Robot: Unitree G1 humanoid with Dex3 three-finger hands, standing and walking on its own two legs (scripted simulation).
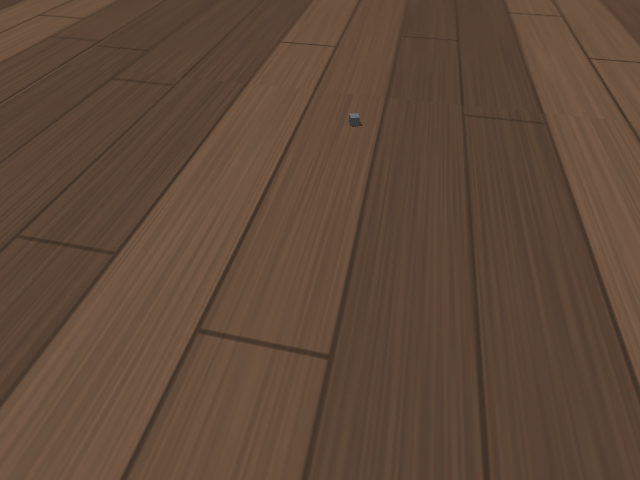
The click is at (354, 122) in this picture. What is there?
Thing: cube
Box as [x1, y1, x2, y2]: [349, 113, 359, 125]
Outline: 350,113 350,125 358,125 358,114
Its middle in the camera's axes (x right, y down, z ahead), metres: +0.21 -0.74 +2.39
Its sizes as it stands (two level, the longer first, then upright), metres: 0.055 0.055 0.055
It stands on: the floor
